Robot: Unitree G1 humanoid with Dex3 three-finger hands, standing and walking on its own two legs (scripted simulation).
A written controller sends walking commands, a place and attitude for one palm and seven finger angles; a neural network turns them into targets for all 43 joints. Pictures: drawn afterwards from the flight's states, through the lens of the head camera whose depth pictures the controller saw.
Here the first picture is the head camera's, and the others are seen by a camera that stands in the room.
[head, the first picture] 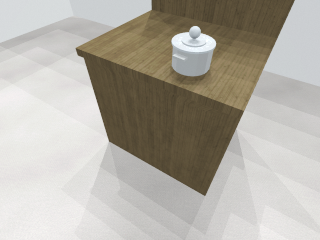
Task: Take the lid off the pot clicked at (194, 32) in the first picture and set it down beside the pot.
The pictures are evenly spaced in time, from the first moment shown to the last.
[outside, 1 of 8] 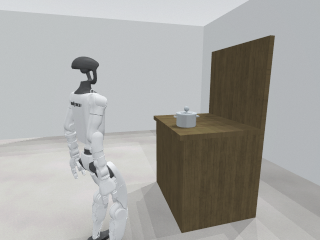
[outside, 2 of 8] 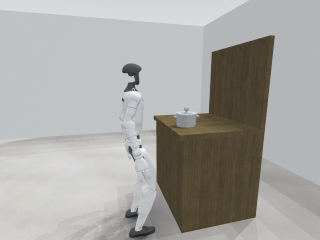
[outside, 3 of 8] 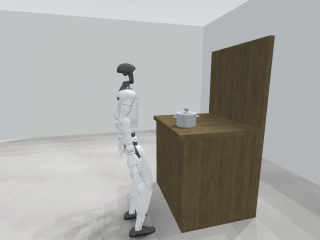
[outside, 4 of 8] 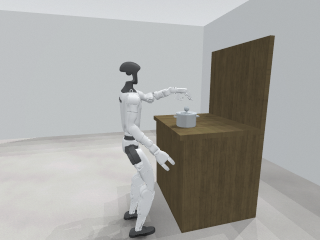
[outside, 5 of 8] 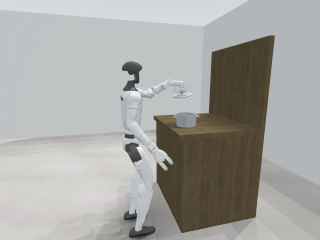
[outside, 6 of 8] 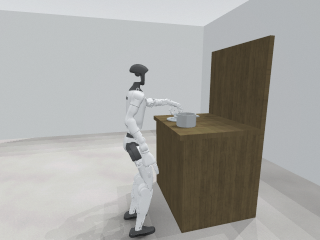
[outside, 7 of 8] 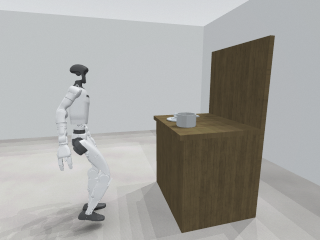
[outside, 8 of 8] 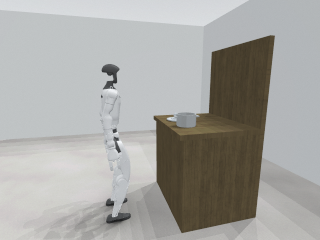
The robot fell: no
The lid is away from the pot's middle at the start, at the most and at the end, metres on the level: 0.00 0.25 0.24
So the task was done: yes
